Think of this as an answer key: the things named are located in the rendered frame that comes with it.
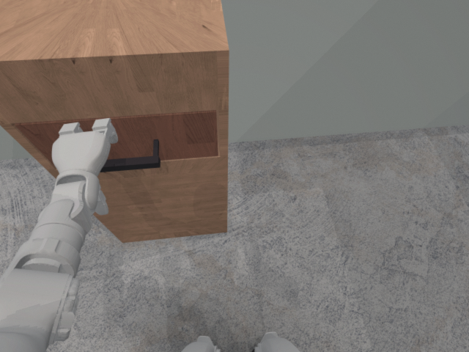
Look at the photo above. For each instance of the right robot thigh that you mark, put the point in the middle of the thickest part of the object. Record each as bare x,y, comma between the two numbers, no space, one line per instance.
275,345

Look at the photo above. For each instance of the robot left upper arm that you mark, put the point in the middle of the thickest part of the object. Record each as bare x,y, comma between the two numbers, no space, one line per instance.
36,309

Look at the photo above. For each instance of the right robot shin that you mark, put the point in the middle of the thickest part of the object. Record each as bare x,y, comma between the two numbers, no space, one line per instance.
269,335

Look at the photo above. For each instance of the drawer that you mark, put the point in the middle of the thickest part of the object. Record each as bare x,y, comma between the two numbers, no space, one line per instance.
181,135

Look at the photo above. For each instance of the robot left hand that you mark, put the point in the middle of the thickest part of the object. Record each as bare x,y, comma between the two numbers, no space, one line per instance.
88,151

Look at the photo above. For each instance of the robot left forearm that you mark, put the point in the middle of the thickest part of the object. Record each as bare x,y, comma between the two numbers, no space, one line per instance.
57,238

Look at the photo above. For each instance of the cabinet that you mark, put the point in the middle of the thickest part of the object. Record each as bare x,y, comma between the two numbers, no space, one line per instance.
81,59

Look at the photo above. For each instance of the handle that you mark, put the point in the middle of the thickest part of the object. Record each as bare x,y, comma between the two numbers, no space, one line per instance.
122,164

